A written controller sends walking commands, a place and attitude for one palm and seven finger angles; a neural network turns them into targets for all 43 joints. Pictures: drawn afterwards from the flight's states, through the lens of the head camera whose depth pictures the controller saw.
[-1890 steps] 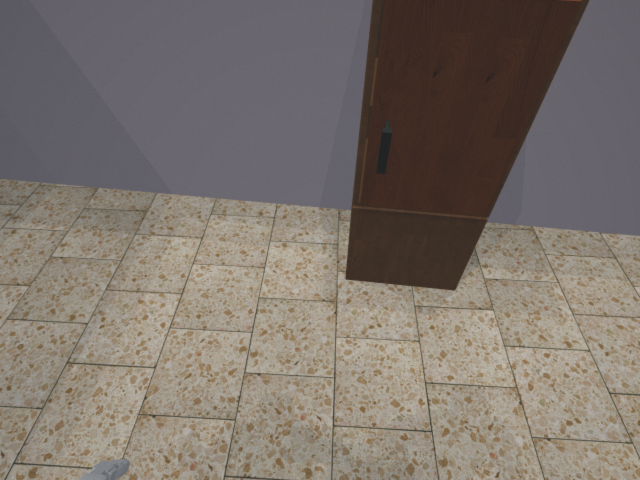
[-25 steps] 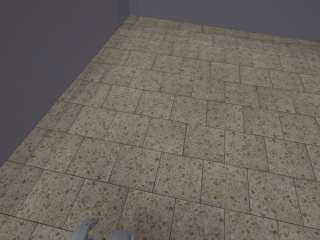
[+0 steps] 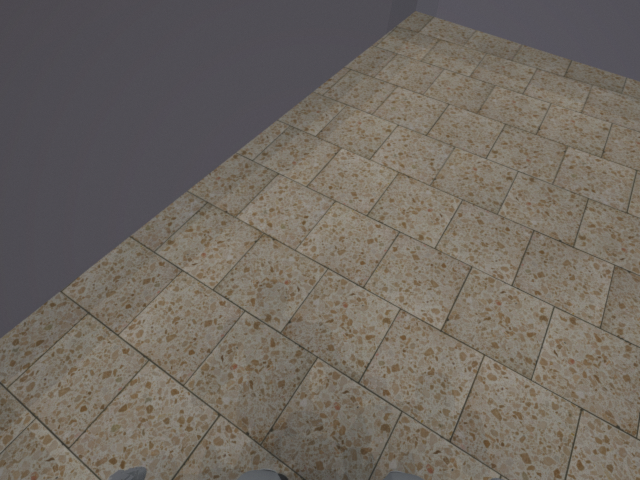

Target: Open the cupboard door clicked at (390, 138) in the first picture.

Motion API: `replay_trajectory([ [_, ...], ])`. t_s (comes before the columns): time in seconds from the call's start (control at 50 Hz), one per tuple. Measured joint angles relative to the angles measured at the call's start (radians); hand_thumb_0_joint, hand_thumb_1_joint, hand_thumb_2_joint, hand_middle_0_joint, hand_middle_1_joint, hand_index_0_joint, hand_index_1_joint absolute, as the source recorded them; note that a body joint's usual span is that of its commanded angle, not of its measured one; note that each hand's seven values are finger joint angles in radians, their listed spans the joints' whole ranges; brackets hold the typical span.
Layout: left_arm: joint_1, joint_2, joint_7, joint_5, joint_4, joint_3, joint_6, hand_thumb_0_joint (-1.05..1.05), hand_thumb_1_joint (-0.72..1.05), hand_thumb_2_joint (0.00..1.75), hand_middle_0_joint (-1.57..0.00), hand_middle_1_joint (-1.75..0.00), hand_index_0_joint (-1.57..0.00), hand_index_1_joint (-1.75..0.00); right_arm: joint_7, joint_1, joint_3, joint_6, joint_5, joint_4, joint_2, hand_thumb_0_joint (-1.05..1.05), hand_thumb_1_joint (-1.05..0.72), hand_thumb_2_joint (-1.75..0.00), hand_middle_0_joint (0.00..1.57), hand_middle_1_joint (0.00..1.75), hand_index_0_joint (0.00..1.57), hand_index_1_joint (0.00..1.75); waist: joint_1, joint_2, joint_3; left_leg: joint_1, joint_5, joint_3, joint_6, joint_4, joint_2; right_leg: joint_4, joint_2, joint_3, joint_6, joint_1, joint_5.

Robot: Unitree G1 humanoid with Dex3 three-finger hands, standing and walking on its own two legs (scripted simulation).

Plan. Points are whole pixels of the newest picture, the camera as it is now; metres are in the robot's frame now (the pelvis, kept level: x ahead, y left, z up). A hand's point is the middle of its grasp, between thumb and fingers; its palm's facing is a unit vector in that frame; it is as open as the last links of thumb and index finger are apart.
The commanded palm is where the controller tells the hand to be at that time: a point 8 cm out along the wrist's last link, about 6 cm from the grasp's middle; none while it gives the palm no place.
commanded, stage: turn to face it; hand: left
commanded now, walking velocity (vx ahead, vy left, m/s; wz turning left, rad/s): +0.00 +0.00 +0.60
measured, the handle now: out of the picture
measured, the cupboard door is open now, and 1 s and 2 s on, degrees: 46 46 46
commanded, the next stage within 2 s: none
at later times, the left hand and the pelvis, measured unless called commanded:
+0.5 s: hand out of the picture -0.01 +0.19 -0.19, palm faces +0.35 -0.90 -0.25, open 7.3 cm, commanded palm none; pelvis +0.01 -0.03 -0.01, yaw +19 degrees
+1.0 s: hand out of the picture +0.01 +0.12 -0.14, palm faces +0.55 -0.79 -0.27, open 7.4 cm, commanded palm none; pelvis +0.06 -0.09 +0.01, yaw +37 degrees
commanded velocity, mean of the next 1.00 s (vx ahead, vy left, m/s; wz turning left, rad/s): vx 0.00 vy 0.00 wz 0.60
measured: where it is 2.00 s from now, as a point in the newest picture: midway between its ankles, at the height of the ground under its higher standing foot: outside the picture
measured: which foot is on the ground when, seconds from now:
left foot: down 0.00-0.06, up 0.08-0.44, down 0.46-0.80, up 0.82-1.00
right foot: up 0.00-0.04, down 0.06-0.46, up 0.48-0.78, down 0.80-1.00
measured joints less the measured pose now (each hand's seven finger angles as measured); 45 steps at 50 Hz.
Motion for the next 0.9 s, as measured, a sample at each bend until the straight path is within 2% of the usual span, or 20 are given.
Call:
replay_trajectory([
  [0.04, 0.002, -0.006, 0.000, -0.002, -0.013, -0.007, -0.013, 0.01, 0.91, 0.89, -0.20, -0.30, -0.20, -0.30, 0.002, 0.006, -0.005, 0.009, 0.004, 0.002, 0.000, 0.00, -0.90, -0.90, 0.21, 0.30, 0.21, 0.30, -0.004, 0.008, -0.001, -0.020, -0.011, -0.025, -0.017, 0.031, -0.010, -0.159, 0.012, -0.009, -0.008, 0.073, 0.062],
  [0.06, 0.005, -0.013, 0.002, 0.001, -0.018, -0.009, -0.023, 0.01, 0.91, 0.89, -0.20, -0.30, -0.20, -0.30, 0.003, 0.008, -0.010, 0.015, 0.009, 0.003, -0.003, 0.00, -0.90, -0.90, 0.21, 0.30, 0.21, 0.30, -0.003, 0.016, -0.002, -0.040, -0.039, -0.034, -0.016, 0.067, -0.014, -0.211, 0.015, -0.018, -0.036, 0.095, 0.081],
  [0.08, 0.004, -0.027, 0.005, 0.006, -0.018, -0.014, -0.029, 0.01, 0.91, 0.89, -0.20, -0.30, -0.20, -0.30, 0.003, 0.004, -0.018, 0.021, 0.012, 0.010, -0.010, 0.00, -0.90, -0.90, 0.21, 0.30, 0.21, 0.30, -0.003, 0.030, 0.004, -0.067, -0.129, -0.040, -0.017, 0.146, -0.017, -0.202, 0.016, -0.032, -0.062, 0.095, 0.081],
  [0.12, 0.010, -0.051, 0.010, 0.009, -0.020, -0.027, -0.034, 0.01, 0.91, 0.89, -0.20, -0.30, -0.20, -0.30, 0.008, 0.000, -0.028, 0.034, 0.011, 0.021, -0.021, 0.01, -0.91, -0.90, 0.21, 0.30, 0.21, 0.30, -0.006, 0.036, 0.012, -0.130, -0.242, -0.020, -0.018, 0.367, -0.035, -0.199, -0.002, -0.059, -0.088, 0.111, 0.075],
  [0.16, 0.024, -0.072, 0.014, 0.008, -0.019, -0.035, -0.034, 0.01, 0.91, 0.89, -0.20, -0.30, -0.20, -0.30, 0.013, -0.007, -0.034, 0.041, 0.009, 0.031, -0.025, 0.01, -0.91, -0.90, 0.20, 0.30, 0.20, 0.30, -0.008, 0.026, 0.015, -0.169, -0.239, 0.019, -0.030, 0.539, -0.031, -0.233, -0.021, -0.078, -0.095, 0.139, 0.084],
  [0.2, 0.036, -0.086, 0.015, 0.007, -0.014, -0.040, -0.034, 0.01, 0.91, 0.89, -0.20, -0.30, -0.20, -0.30, 0.019, -0.013, -0.035, 0.043, 0.010, 0.034, -0.023, 0.01, -0.91, -0.90, 0.20, 0.30, 0.20, 0.30, -0.014, 0.008, 0.017, -0.175, -0.219, 0.051, -0.045, 0.602, -0.015, -0.269, -0.037, -0.097, -0.097, 0.164, 0.098],
  [0.28, 0.046, -0.102, 0.016, 0.009, -0.009, -0.045, -0.041, 0.01, 0.91, 0.89, -0.20, -0.30, -0.20, -0.30, 0.024, -0.028, -0.032, 0.045, 0.014, 0.036, -0.015, 0.01, -0.91, -0.90, 0.20, 0.30, 0.20, 0.30, -0.016, -0.024, 0.026, -0.120, -0.213, 0.089, -0.063, 0.496, 0.011, -0.309, -0.061, -0.147, -0.097, 0.199, 0.106],
  [0.38, 0.051, -0.081, 0.012, 0.014, -0.006, -0.033, -0.046, 0.01, 0.92, 0.89, -0.21, -0.30, -0.20, -0.30, 0.023, -0.063, -0.021, 0.038, 0.017, 0.034, -0.007, 0.01, -0.91, -0.90, 0.20, 0.30, 0.20, 0.30, 0.008, -0.053, 0.041, -0.017, -0.225, 0.132, -0.052, 0.256, 0.017, -0.268, -0.083, -0.213, -0.091, 0.205, 0.068],
  [0.42, 0.056, -0.066, 0.010, 0.012, -0.001, -0.026, -0.044, 0.01, 0.92, 0.89, -0.21, -0.30, -0.20, -0.30, 0.022, -0.076, -0.016, 0.030, 0.017, 0.025, -0.004, 0.01, -0.91, -0.90, 0.20, 0.30, 0.20, 0.30, 0.013, -0.064, 0.043, 0.032, -0.175, 0.150, -0.041, 0.149, 0.010, -0.222, -0.095, -0.238, -0.082, 0.196, 0.038],
  [0.44, 0.063, -0.058, 0.009, 0.009, 0.000, -0.022, -0.042, 0.00, 0.92, 0.89, -0.21, -0.30, -0.20, -0.30, 0.023, -0.078, -0.014, 0.022, 0.015, 0.016, -0.006, 0.01, -0.91, -0.90, 0.20, 0.30, 0.20, 0.30, 0.013, -0.067, 0.038, 0.064, -0.106, 0.157, -0.030, 0.077, 0.007, -0.182, -0.103, -0.248, -0.075, 0.183, 0.015],
  [0.46, 0.068, -0.050, 0.006, 0.005, 0.003, -0.018, -0.035, 0.00, 0.92, 0.89, -0.21, -0.30, -0.20, -0.30, 0.023, -0.078, -0.014, 0.010, 0.012, 0.007, -0.008, 0.01, -0.91, -0.90, 0.20, 0.30, 0.20, 0.30, 0.010, -0.065, 0.029, 0.075, -0.064, 0.148, -0.002, 0.044, 0.006, -0.114, -0.109, -0.245, -0.061, 0.152, -0.008],
  [0.5, 0.045, -0.025, 0.009, 0.002, 0.017, -0.010, -0.006, 0.01, 0.91, 0.89, -0.20, -0.30, -0.20, -0.30, 0.016, -0.081, -0.011, -0.007, 0.009, -0.001, 0.003, 0.00, -0.91, -0.90, 0.20, 0.30, 0.20, 0.30, 0.009, -0.088, 0.035, 0.049, -0.105, 0.131, 0.031, 0.096, -0.011, 0.082, -0.099, -0.150, -0.032, 0.067, -0.119],
  [0.54, 0.022, -0.009, 0.013, 0.004, 0.022, -0.002, 0.014, 0.01, 0.91, 0.89, -0.20, -0.30, -0.20, -0.30, 0.007, -0.068, -0.002, -0.013, 0.006, -0.005, 0.012, 0.00, -0.91, -0.90, 0.20, 0.30, 0.20, 0.30, 0.009, -0.091, 0.034, 0.049, -0.119, 0.107, 0.035, 0.093, -0.011, 0.222, -0.072, -0.084, -0.016, -0.005, -0.130],
  [0.6, -0.016, -0.001, 0.007, 0.004, 0.012, 0.003, 0.018, 0.01, 0.91, 0.89, -0.20, -0.30, -0.20, -0.30, -0.006, -0.043, 0.004, -0.011, 0.003, -0.001, 0.015, 0.00, -0.91, -0.90, 0.20, 0.30, 0.20, 0.30, 0.007, -0.073, 0.031, 0.064, -0.084, 0.063, 0.019, 0.039, -0.008, 0.291, -0.051, -0.028, -0.002, -0.070, -0.059],
  [0.7, -0.052, -0.006, -0.002, 0.001, -0.024, -0.002, 0.006, 0.01, 0.91, 0.89, -0.20, -0.30, -0.20, -0.30, -0.004, -0.011, 0.004, -0.002, 0.001, 0.014, 0.012, 0.00, -0.91, -0.90, 0.21, 0.30, 0.21, 0.30, 0.001, -0.037, 0.027, 0.077, -0.046, 0.004, 0.000, -0.017, 0.000, 0.154, -0.033, 0.009, 0.005, -0.063, -0.011],
  [0.76, -0.062, -0.014, -0.004, -0.003, -0.039, -0.008, -0.003, 0.01, 0.91, 0.89, -0.20, -0.30, -0.20, -0.30, -0.002, 0.004, -0.003, 0.007, 0.000, 0.017, 0.006, 0.00, -0.90, -0.90, 0.21, 0.30, 0.21, 0.30, -0.012, -0.011, 0.023, 0.061, -0.051, -0.034, -0.022, 0.001, 0.002, -0.015, -0.009, 0.004, 0.001, 0.003, 0.006],
  [0.8, -0.054, -0.016, -0.005, -0.003, -0.054, -0.013, -0.019, 0.01, 0.91, 0.89, -0.20, -0.30, -0.20, -0.30, -0.001, 0.019, -0.011, 0.014, 0.006, 0.016, 0.001, 0.00, -0.90, -0.90, 0.21, 0.30, 0.21, 0.30, -0.016, -0.005, 0.010, 0.032, -0.074, -0.057, -0.038, 0.048, -0.008, -0.196, -0.002, -0.007, -0.006, 0.084, 0.091],
  [0.82, -0.052, -0.023, -0.002, 0.002, -0.054, -0.014, -0.032, 0.01, 0.91, 0.89, -0.20, -0.30, -0.20, -0.30, 0.000, 0.017, -0.018, 0.019, 0.010, 0.020, -0.005, 0.00, -0.90, -0.90, 0.21, 0.30, 0.21, 0.30, -0.014, 0.003, 0.012, 0.006, -0.139, -0.060, -0.038, 0.112, -0.012, -0.207, -0.001, -0.014, -0.023, 0.088, 0.105],
  [0.86, -0.046, -0.046, 0.004, 0.007, -0.051, -0.028, -0.040, 0.00, 0.91, 0.89, -0.20, -0.30, -0.20, -0.30, 0.002, 0.009, -0.032, 0.031, 0.012, 0.028, -0.024, 0.01, -0.91, -0.90, 0.21, 0.30, 0.21, 0.30, -0.022, 0.024, 0.025, -0.064, -0.269, -0.045, -0.030, 0.334, -0.026, -0.181, -0.008, -0.044, -0.065, 0.096, 0.088],
  [0.9, -0.026, -0.065, 0.008, 0.007, -0.048, -0.038, -0.039, 0.00, 0.91, 0.89, -0.20, -0.30, -0.20, -0.30, 0.007, 0.005, -0.040, 0.038, 0.010, 0.035, -0.035, 0.01, -0.91, -0.90, 0.20, 0.30, 0.20, 0.30, -0.025, 0.026, 0.026, -0.122, -0.275, -0.003, -0.034, 0.531, -0.030, -0.206, -0.024, -0.068, -0.084, 0.122, 0.087],
])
